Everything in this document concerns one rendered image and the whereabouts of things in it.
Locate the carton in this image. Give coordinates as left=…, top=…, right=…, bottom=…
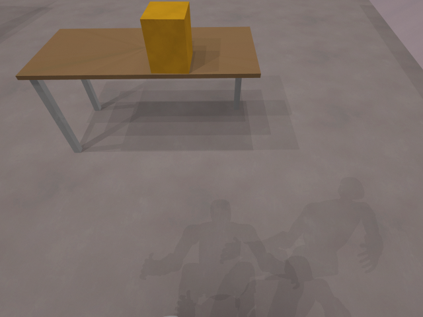
left=140, top=1, right=193, bottom=74

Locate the table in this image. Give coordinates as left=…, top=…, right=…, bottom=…
left=15, top=26, right=261, bottom=153

